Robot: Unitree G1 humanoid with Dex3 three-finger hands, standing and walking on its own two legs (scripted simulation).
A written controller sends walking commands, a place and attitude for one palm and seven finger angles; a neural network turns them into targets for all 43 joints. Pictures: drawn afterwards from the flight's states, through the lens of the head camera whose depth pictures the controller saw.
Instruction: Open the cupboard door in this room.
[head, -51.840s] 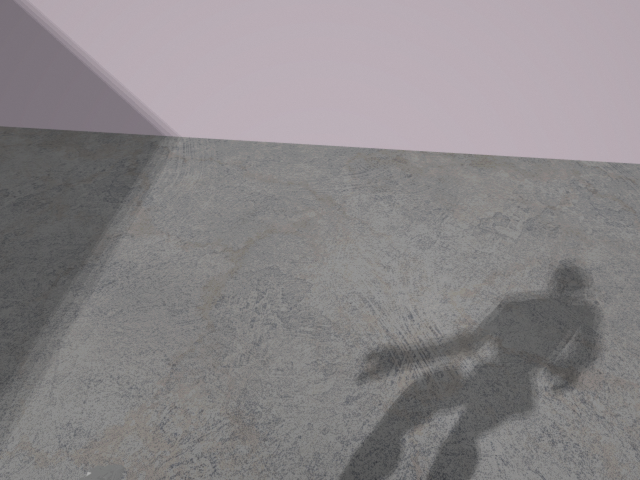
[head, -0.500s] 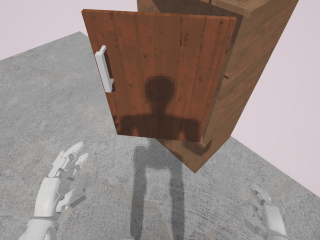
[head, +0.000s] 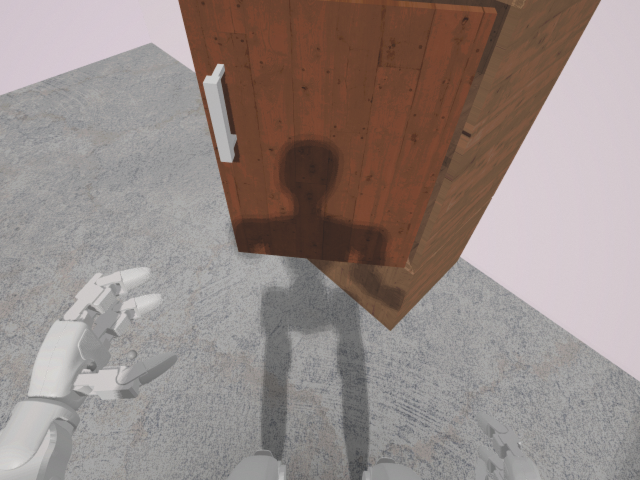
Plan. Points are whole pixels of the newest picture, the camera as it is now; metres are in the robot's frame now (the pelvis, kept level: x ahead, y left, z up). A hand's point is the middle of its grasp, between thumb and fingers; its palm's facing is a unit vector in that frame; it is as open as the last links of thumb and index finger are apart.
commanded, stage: raise the hand with hooked fingers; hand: left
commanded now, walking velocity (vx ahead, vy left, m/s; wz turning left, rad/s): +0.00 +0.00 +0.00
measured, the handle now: (223, 115) +0.63 +0.19 +0.09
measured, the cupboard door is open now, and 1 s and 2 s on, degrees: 40 40 40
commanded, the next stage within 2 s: move the hooked fingers beside the handle in 1.30 s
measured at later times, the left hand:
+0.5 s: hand (80, 310) +0.28 +0.28 +0.08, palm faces -0.02 -1.00 -0.04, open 13.6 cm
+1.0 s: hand (76, 268) +0.31 +0.28 +0.11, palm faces -0.05 -1.00 -0.03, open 14.0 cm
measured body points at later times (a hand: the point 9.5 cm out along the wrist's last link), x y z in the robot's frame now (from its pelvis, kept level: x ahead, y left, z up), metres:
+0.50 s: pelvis +0.02 +0.02 +0.02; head +0.05 +0.04 +0.47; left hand +0.28 +0.33 +0.09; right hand +0.20 -0.21 -0.04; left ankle +0.03 +0.11 -0.68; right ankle +0.03 -0.11 -0.67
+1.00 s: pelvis +0.02 +0.01 +0.03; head +0.06 +0.02 +0.48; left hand +0.31 +0.34 +0.12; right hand +0.17 -0.25 -0.05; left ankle +0.03 +0.11 -0.68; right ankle +0.03 -0.11 -0.67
